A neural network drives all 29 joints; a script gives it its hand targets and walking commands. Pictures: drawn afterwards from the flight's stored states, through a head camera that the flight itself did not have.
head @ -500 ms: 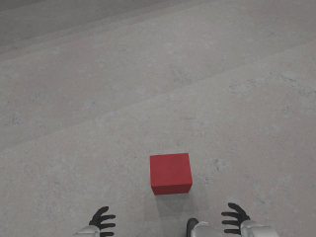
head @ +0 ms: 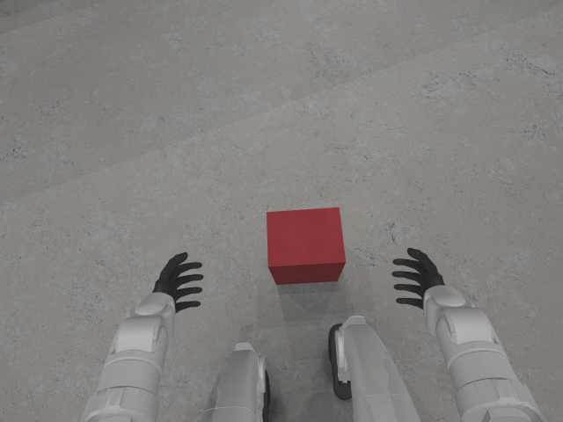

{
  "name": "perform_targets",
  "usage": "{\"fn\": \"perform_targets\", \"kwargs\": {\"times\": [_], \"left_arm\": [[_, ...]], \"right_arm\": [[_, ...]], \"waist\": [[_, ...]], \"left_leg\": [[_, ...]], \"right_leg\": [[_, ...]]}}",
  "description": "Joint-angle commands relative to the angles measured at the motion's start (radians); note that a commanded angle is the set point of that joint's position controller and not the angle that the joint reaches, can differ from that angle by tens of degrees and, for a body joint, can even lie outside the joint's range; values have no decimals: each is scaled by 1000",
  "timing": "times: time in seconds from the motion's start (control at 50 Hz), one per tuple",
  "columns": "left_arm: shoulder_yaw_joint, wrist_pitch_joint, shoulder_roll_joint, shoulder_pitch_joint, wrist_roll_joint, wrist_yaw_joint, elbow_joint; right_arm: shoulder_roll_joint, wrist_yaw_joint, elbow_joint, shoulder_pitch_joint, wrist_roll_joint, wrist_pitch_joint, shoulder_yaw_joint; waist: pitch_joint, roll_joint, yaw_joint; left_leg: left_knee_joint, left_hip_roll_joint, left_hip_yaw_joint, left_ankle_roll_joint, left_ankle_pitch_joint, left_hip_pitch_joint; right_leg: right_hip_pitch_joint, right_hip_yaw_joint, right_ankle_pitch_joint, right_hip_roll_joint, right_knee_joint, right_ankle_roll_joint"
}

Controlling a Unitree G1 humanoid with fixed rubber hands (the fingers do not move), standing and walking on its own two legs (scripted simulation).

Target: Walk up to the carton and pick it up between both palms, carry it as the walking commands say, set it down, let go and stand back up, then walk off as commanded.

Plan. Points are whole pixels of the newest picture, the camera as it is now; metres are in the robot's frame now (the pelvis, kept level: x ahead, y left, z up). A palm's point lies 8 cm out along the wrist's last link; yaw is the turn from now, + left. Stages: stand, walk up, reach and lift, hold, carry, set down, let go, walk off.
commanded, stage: reach and lift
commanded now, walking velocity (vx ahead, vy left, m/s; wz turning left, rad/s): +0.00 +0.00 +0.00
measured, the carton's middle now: (304, 249) +0.49 -0.03 -0.56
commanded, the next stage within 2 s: none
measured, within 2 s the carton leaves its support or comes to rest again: neither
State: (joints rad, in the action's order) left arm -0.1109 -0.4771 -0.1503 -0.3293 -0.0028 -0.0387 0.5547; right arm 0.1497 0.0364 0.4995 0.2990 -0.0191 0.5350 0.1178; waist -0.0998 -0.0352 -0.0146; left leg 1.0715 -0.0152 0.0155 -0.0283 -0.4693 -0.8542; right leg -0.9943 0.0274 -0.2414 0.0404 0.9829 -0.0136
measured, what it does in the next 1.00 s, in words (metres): lowers itself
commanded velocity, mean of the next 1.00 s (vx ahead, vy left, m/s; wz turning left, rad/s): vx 0.00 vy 0.00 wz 0.00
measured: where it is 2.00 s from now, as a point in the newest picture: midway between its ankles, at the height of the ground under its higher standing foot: (301, 397)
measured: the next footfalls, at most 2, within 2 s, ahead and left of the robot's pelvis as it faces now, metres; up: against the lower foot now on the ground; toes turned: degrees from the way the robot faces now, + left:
none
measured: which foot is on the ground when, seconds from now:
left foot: down 0.00-1.00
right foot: down 0.00-1.00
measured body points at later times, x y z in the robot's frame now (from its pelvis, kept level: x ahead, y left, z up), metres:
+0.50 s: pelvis +0.01 +0.00 -0.03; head +0.25 -0.03 +0.34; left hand +0.46 +0.17 -0.13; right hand +0.44 -0.21 -0.14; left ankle +0.03 +0.15 -0.66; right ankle +0.13 -0.11 -0.66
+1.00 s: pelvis +0.02 +0.00 -0.07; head +0.31 -0.01 +0.27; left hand +0.51 +0.17 -0.18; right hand +0.49 -0.22 -0.20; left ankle +0.03 +0.15 -0.66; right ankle +0.13 -0.11 -0.66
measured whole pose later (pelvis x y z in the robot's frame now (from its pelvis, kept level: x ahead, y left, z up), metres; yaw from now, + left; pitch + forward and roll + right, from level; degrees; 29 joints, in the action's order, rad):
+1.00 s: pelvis +0.02 +0.00 -0.07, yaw +4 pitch +47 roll +4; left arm -0.29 -0.09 -0.15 -0.94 -0.04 0.05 0.81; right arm 0.21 -0.01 0.86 0.94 0.07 0.09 0.36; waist 0.16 -0.01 -0.04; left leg 1.26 0.02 0.01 -0.04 -0.49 -1.60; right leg -1.75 0.00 -0.26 0.06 1.17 -0.02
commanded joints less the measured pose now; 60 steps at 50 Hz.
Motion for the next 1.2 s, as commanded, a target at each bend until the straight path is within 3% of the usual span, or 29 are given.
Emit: {"fn": "perform_targets", "kwargs": {"times": [0.0,0.12,0.28,0.36,0.46,0.62,0.74,0.82,0.92,1.0,1.18], "left_arm": [[-28,30,-114,-242,3,1,-34],[-65,103,-137,-411,6,20,70],[-111,228,-137,-544,19,54,146],[-144,304,-145,-570,12,61,164],[-163,374,-149,-670,19,71,189],[-167,412,-145,-790,23,84,200],[-176,412,-131,-770,-12,84,140],[-173,406,-103,-763,-26,85,115],[-184,404,-72,-775,-44,87,163],[-188,404,-85,-804,-30,101,175],[-107,397,-129,-879,65,145,148]], "right_arm": [[51,20,-35,229,-8,-26,31],[55,42,72,408,-6,-104,55],[74,53,143,575,9,-236,70],[80,50,171,631,16,-315,82],[99,45,217,747,15,-388,91],[153,25,286,855,47,-445,153],[154,-11,235,822,74,-459,211],[150,-37,212,800,84,-460,237],[128,-52,267,806,92,-464,249],[144,-34,284,844,88,-465,238],[230,6,273,930,33,-463,185]], "waist": [[433,59,-8],[568,32,-14],[808,51,-29],[914,66,-21],[970,76,-2],[1129,77,-30],[1201,53,-37],[1171,34,-43],[1032,29,-28],[1056,50,-24],[1220,70,-47]], "left_leg": [[-220,46,-42,59,-103,-235],[-172,66,-62,40,-38,-301],[-124,97,-75,16,68,-423],[-113,109,-82,4,122,-494],[-104,111,-76,-4,143,-552],[-99,117,-62,-17,230,-548],[-86,124,-65,-20,308,-562],[-53,126,-64,-20,316,-582],[40,128,-67,-17,226,-686],[144,135,-76,-21,173,-771],[348,141,-93,-28,118,-882]], "right_leg": [[561,-43,-199,-65,-86,36],[512,-46,-118,-63,-49,40],[497,-49,76,-73,9,45],[493,-63,208,-70,40,47],[431,-87,254,-65,58,42],[409,-72,391,-64,82,23],[400,-55,502,-68,107,8],[314,-44,488,-71,134,1],[108,-38,359,-74,209,0],[48,-43,307,-78,303,10],[-19,-29,275,-81,508,22]]}}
